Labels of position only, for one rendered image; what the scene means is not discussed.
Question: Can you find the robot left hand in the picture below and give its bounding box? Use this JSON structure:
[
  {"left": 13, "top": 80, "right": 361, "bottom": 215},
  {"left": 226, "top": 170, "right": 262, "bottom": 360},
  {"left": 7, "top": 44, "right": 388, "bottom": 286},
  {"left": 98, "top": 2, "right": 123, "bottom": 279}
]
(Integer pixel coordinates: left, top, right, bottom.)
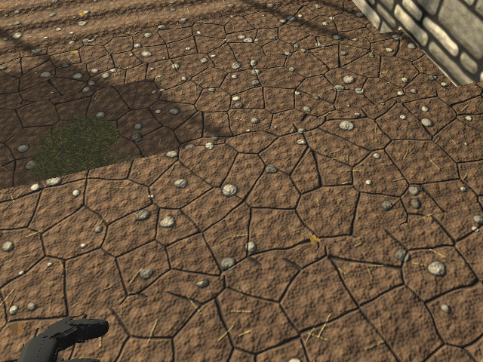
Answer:
[{"left": 17, "top": 317, "right": 109, "bottom": 362}]

